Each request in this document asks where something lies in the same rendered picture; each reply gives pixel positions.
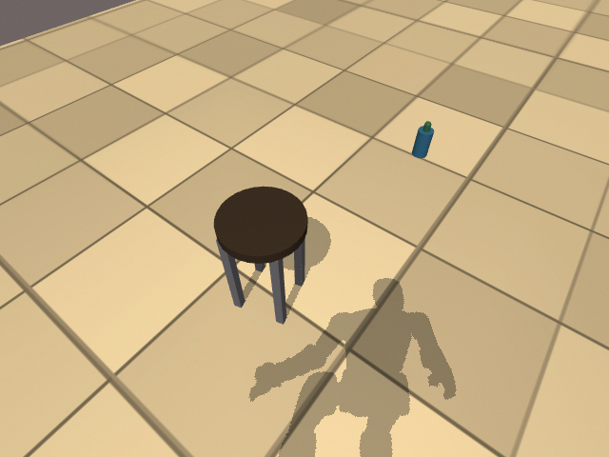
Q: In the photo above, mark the stool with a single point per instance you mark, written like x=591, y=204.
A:
x=262, y=225

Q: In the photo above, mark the bottle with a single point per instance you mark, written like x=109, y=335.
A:
x=423, y=140

